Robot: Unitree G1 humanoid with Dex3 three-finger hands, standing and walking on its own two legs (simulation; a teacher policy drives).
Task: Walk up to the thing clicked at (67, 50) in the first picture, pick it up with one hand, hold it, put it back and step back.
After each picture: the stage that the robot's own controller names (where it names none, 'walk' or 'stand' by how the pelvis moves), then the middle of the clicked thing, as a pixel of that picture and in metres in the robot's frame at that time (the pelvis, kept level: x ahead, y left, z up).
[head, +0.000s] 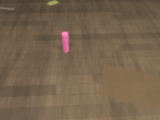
stand; (65, 42) +1.37 +0.16 -0.66
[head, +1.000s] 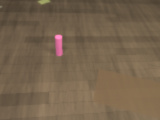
walk; (58, 45) +1.26 +0.16 -0.65
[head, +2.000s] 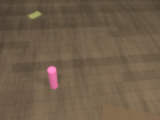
walk; (53, 78) +0.82 +0.20 -0.65
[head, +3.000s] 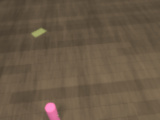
walk; (53, 114) +0.51 +0.24 -0.63
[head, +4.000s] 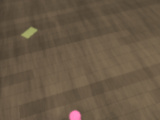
walk; out of the picture +0.40 +0.04 -0.62
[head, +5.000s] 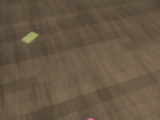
stand; out of the picture +0.36 -0.06 -0.62
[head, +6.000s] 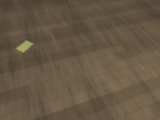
walk; out of the picture +0.33 -0.03 -0.65
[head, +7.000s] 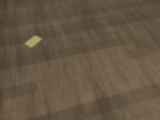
stand; out of the picture +0.27 -0.01 -0.64
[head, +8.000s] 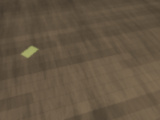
stand; out of the picture +0.25 +0.00 -0.66
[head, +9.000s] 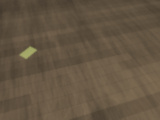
stand; out of the picture +0.22 +0.02 -0.66
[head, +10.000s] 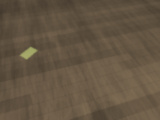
stand; out of the picture +0.23 +0.02 -0.66
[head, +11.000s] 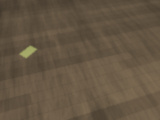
go down; out of the picture +0.23 +0.02 -0.66
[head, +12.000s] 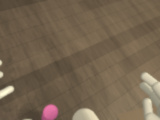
go down; (48, 115) +0.30 +0.01 -0.46
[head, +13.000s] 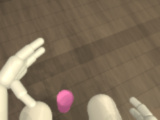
go down; (64, 102) +0.33 +0.02 -0.35
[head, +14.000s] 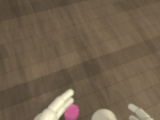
go down; (71, 114) +0.29 +0.01 -0.43
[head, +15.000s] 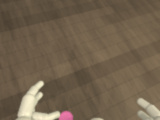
go down; out of the picture +0.29 +0.01 -0.48
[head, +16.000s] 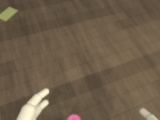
lift; out of the picture +0.29 +0.01 -0.48
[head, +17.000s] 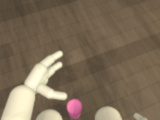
go down; (74, 110) +0.31 +0.02 -0.42
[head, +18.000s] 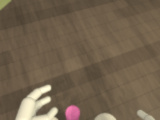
lift; (72, 116) +0.31 +0.02 -0.44
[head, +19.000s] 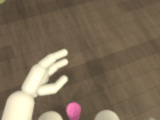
go down; (73, 113) +0.30 +0.03 -0.44
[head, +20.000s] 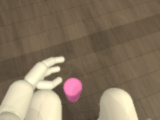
go down; (72, 91) +0.34 +0.03 -0.28
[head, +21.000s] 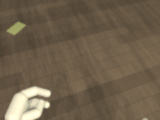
go down; out of the picture +0.27 +0.01 -0.55
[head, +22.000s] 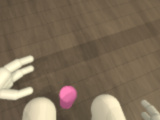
go down; (67, 98) +0.33 +0.03 -0.33
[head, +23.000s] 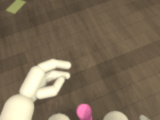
go down; (85, 115) +0.31 +0.02 -0.42
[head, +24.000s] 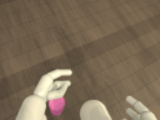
go down; (56, 106) +0.32 +0.02 -0.39
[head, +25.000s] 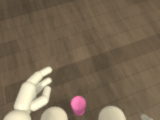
go down; (78, 106) +0.32 +0.02 -0.43
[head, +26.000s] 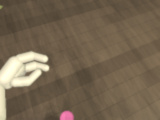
go down; out of the picture +0.29 +0.02 -0.51
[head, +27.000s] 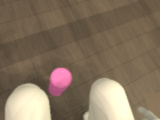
go down; (58, 84) +0.35 +0.05 -0.22
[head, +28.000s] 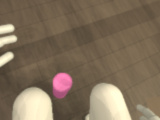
go down; (61, 87) +0.35 +0.05 -0.26
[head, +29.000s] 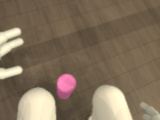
go down; (65, 88) +0.35 +0.04 -0.28
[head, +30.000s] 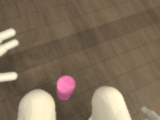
go down; (64, 89) +0.35 +0.04 -0.28
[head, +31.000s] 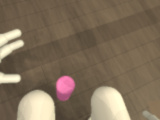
go down; (64, 90) +0.35 +0.04 -0.28
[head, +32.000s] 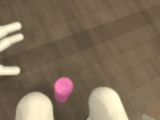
go down; (62, 91) +0.35 +0.04 -0.29
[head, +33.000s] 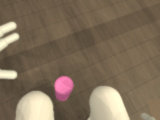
go down; (63, 90) +0.35 +0.04 -0.28
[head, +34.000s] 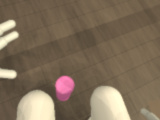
go down; (63, 90) +0.35 +0.04 -0.28
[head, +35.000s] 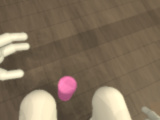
go down; (65, 90) +0.35 +0.03 -0.28
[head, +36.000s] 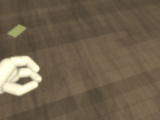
hold; out of the picture +0.29 +0.01 -0.55
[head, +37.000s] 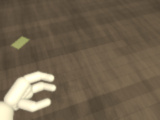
go down; out of the picture +0.27 +0.02 -0.61
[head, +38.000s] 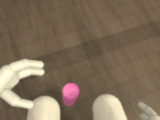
go down; (69, 95) +0.35 +0.02 -0.34
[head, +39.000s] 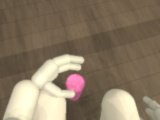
go down; (74, 89) +0.36 +0.04 -0.27
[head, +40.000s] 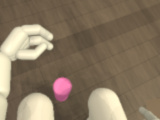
go down; (61, 91) +0.35 +0.04 -0.30
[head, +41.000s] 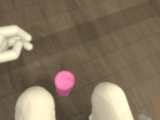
go down; (63, 85) +0.35 +0.04 -0.26
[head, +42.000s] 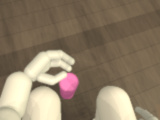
go down; (67, 88) +0.35 +0.05 -0.26
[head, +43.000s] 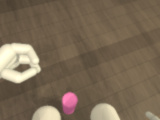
hold; (69, 104) +0.34 +0.03 -0.40
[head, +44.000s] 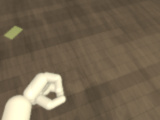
hold; out of the picture +0.28 +0.02 -0.58
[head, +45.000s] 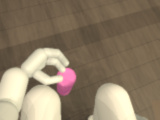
open; (64, 83) +0.37 +0.04 -0.25
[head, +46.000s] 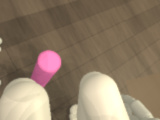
withdraw; (42, 73) +0.37 +0.07 -0.19
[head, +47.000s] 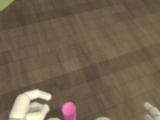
rest; (69, 114) +0.33 +0.03 -0.46
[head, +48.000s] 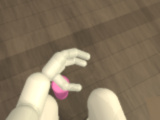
withdraw; (61, 89) +0.36 +0.04 -0.30
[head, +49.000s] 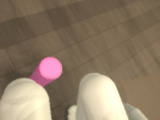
rise; (42, 75) +0.37 +0.07 -0.19
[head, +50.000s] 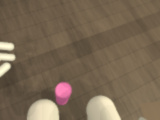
lower; (62, 95) +0.35 +0.04 -0.36
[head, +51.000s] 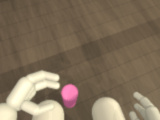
hold; (69, 97) +0.35 +0.03 -0.34
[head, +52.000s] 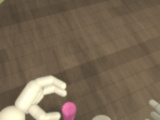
hold; (69, 113) +0.32 +0.03 -0.46
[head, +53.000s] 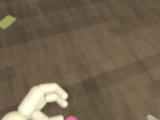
crouch; out of the picture +0.31 +0.02 -0.53
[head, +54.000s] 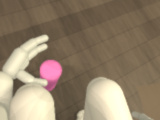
withdraw; (49, 78) +0.38 +0.07 -0.21
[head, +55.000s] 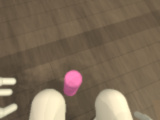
hold; (71, 85) +0.38 +0.04 -0.30
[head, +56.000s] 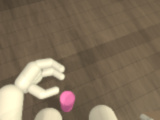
crouch; (67, 102) +0.34 +0.03 -0.41
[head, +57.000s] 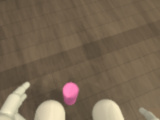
rise; (70, 95) +0.36 +0.04 -0.37
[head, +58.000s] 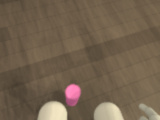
withdraw; (72, 96) +0.36 +0.04 -0.39
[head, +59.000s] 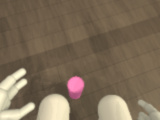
walk; (75, 89) +0.36 +0.04 -0.35
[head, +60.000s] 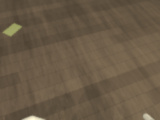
crouch; out of the picture +0.31 +0.02 -0.55
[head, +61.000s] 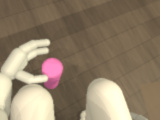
withdraw; (51, 76) +0.39 +0.07 -0.22
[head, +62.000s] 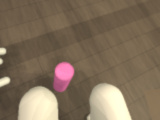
hold; (62, 79) +0.40 +0.05 -0.25
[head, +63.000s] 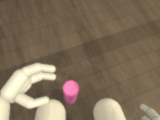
stand; (70, 93) +0.37 +0.04 -0.36
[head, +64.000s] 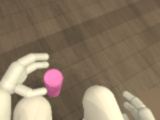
withdraw; (53, 85) +0.39 +0.04 -0.27
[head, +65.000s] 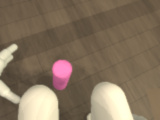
rise; (61, 77) +0.39 +0.06 -0.24
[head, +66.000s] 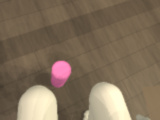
walk; (59, 76) +0.39 +0.05 -0.27
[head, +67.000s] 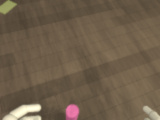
stand; (71, 115) +0.33 +0.02 -0.50
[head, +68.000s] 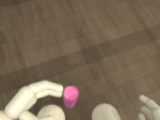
stand; (70, 98) +0.36 +0.03 -0.40
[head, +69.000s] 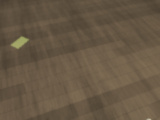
stand; out of the picture +0.30 +0.02 -0.58
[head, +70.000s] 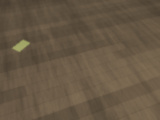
stand; out of the picture +0.31 +0.02 -0.59
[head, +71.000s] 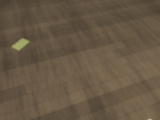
stand; out of the picture +0.30 +0.02 -0.59
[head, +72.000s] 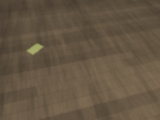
stand; out of the picture +0.32 +0.01 -0.65
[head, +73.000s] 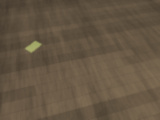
stand; out of the picture +0.30 +0.02 -0.66
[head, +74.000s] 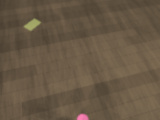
walk; out of the picture +0.33 -0.02 -0.64
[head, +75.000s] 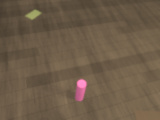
walk; (80, 91) +0.61 -0.04 -0.64
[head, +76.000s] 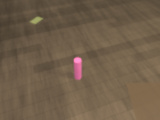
stand; (77, 69) +0.97 +0.07 -0.64
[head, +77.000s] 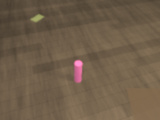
stand; (78, 72) +0.92 +0.01 -0.65
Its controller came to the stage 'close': yes
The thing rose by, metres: 0.00
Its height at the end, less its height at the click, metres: +0.00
